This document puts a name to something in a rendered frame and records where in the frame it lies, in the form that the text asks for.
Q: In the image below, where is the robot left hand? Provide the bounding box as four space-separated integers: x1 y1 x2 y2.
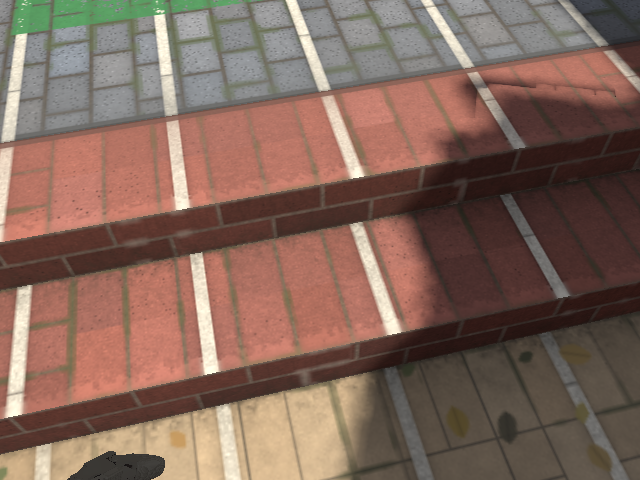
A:
67 451 165 480

